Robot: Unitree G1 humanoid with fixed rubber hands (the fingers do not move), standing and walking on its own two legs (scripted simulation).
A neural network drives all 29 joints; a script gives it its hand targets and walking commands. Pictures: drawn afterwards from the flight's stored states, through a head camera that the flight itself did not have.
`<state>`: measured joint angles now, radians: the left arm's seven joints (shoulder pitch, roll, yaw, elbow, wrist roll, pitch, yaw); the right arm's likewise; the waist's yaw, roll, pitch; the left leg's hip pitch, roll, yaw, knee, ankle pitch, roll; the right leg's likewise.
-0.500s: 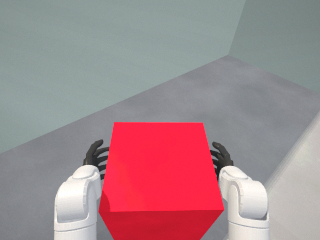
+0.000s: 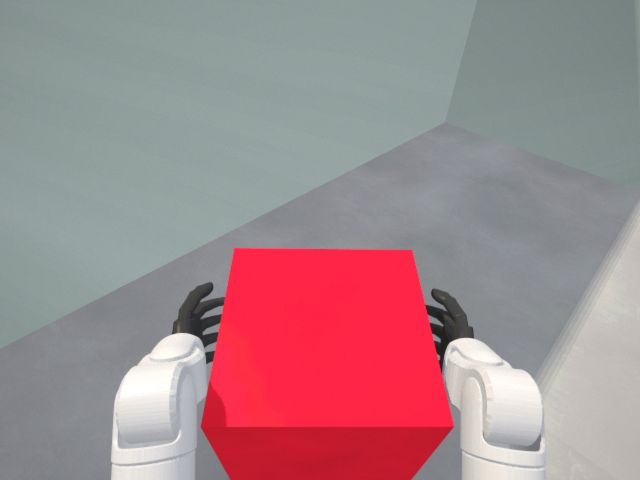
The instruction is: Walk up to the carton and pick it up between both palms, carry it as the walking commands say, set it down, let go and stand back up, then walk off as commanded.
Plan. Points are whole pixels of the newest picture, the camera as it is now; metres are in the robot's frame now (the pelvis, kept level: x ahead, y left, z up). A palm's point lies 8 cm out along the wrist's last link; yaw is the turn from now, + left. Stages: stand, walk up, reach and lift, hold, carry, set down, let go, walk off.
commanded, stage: carry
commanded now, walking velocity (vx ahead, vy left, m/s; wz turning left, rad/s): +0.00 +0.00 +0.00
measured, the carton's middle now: (321, 376) +0.26 -0.01 +0.05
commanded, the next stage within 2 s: none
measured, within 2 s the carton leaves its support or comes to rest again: neither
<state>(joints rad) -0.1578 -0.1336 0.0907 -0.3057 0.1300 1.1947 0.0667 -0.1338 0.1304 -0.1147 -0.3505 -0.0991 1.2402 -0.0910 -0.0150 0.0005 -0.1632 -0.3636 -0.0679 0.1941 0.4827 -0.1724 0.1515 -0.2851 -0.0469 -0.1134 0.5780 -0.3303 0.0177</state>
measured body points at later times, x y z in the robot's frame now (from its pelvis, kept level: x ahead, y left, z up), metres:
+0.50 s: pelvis -0.04 +0.08 +0.01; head -0.06 +0.13 +0.45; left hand +0.25 +0.22 +0.07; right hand +0.22 -0.08 +0.09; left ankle -0.02 +0.14 -0.73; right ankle -0.05 -0.08 -0.66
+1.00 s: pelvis -0.07 +0.01 -0.01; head -0.06 +0.01 +0.44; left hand +0.25 +0.05 +0.08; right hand +0.13 -0.23 +0.06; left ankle -0.02 +0.14 -0.73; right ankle -0.09 -0.10 -0.73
